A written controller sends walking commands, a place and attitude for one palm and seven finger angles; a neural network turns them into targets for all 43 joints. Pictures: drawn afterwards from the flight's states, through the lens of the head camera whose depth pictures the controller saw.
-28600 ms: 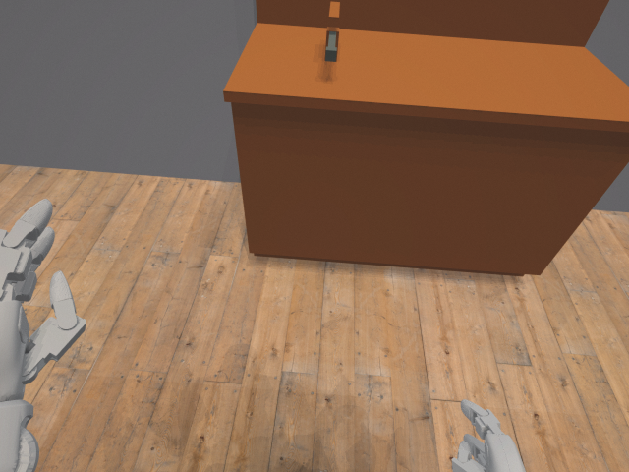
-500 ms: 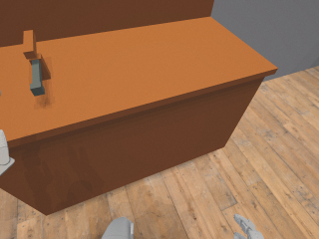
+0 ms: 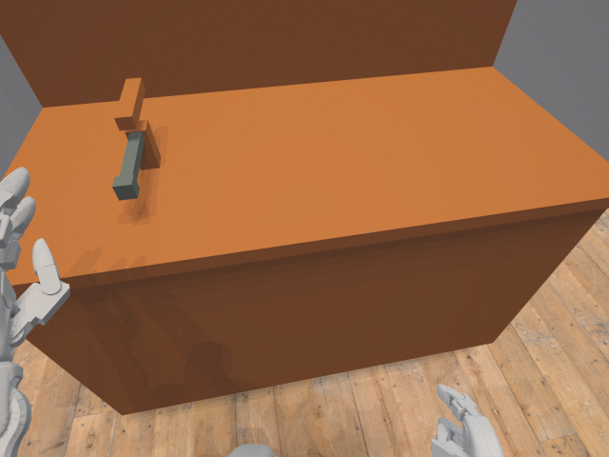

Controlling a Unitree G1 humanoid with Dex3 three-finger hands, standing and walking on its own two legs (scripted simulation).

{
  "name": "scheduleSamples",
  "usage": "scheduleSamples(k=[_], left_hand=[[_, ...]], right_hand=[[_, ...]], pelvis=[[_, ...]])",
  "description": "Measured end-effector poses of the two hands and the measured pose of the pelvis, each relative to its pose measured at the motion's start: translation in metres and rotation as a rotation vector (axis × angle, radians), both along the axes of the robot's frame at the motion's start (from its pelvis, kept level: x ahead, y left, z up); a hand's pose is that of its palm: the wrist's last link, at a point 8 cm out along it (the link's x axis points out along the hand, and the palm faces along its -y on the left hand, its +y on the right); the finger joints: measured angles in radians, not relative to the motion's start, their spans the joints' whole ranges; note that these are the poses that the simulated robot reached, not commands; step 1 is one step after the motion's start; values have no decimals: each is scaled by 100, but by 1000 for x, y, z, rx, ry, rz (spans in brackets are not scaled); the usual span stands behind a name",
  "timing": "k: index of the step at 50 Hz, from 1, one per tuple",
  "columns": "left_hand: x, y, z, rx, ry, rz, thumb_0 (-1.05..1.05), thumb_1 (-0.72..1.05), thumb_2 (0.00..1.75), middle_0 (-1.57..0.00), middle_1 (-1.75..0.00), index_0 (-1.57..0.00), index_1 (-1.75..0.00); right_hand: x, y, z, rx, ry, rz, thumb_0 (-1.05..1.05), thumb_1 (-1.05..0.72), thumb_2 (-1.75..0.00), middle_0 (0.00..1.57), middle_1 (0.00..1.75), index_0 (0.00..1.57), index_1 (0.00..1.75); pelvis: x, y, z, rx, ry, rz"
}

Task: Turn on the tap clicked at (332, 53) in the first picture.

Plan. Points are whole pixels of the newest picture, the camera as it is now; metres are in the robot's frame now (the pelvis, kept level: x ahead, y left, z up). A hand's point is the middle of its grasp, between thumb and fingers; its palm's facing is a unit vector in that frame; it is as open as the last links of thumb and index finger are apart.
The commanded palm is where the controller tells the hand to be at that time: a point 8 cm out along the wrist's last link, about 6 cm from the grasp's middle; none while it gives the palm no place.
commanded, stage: come to a stop and stand still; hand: left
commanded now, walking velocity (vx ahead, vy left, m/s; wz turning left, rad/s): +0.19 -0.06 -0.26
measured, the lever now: (126, 187) +0.44 +0.34 +0.10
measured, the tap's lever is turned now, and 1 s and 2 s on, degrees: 0 0 0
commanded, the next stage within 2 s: none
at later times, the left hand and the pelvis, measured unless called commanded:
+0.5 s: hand (169, 222) +0.31 +0.20 +0.18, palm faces +0.30 -0.79 -0.54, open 7.4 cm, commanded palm +0.26 +0.23 +0.20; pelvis +0.08 -0.04 +0.02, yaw -4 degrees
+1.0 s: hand (110, 232) +0.30 +0.27 +0.16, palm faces +0.25 -0.92 -0.30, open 7.5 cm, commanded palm +0.24 +0.32 +0.20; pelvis +0.06 +0.06 +0.01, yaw -6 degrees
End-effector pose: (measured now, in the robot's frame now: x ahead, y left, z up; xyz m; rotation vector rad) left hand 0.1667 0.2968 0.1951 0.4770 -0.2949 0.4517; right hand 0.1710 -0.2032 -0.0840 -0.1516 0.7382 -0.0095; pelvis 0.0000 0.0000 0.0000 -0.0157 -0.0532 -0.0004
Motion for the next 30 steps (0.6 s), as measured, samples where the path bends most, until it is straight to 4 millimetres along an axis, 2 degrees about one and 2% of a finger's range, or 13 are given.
scheduleSamples(k=[3, 6, 8, 12, 15, 17, 19, 25, 30], left_hand=[[21, -7, -18, -111, 20, -4, 1, 89, 89, -21, -30, -20, -30], [46, -18, -21, -135, -14, -73, 1, 89, 89, -21, -30, -20, -30], [62, -28, -13, -93, -51, -127, 2, 89, 89, -21, -30, -20, -30], [88, -47, 20, 47, -79, -195, 2, 89, 89, -21, -30, -20, -30], [99, -60, 42, 172, -70, -204, 2, 89, 89, -21, -30, -21, -30], [105, -65, 46, 207, -33, -198, 1, 89, 89, -21, -30, -21, -30], [109, -66, 41, 196, 29, -177, 1, 89, 89, -21, -30, -21, -30], [106, -62, 6, 94, 224, -94, 1, 89, 89, -21, -30, -21, -30], [100, -62, -1, 5, 186, -99, 1, 89, 89, -21, -30, -21, -30]], right_hand=[[8, -13, 12, -55, 30, -5, 1, -90, -90, 20, 30, 21, 30], [19, -27, 21, -117, -7, -32, 1, -90, -90, 20, 30, 21, 30], [26, -36, 24, -129, -34, -69, 1, -90, -90, 20, 30, 21, 30], [35, -46, 26, -86, -46, -110, 1, -91, -90, 20, 30, 20, 30], [43, -52, 17, -36, -47, -120, 1, -91, -90, 20, 30, 20, 30], [47, -55, 11, -10, -24, -128, 1, -91, -90, 20, 30, 20, 30], [49, -59, 8, 11, 0, -139, 1, -91, -90, 20, 30, 20, 30], [50, -70, 8, -21, 52, -146, 1, -91, -90, 20, 30, 20, 30], [54, -71, 12, -82, 56, -133, 1, -91, -90, 20, 30, 20, 30]], pelvis=[[12, -5, 7, 20, 13, -12], [27, -5, 2, 13, 17, -19], [34, -7, -1, 29, 1, -34], [53, -16, 6, 38, 5, -44], [67, -24, 6, 18, 12, -43], [73, -29, 8, 7, 15, -35], [77, -33, 13, 21, 25, -43], [80, -36, 21, 60, 35, -65], [77, -29, 19, 47, 17, -56]])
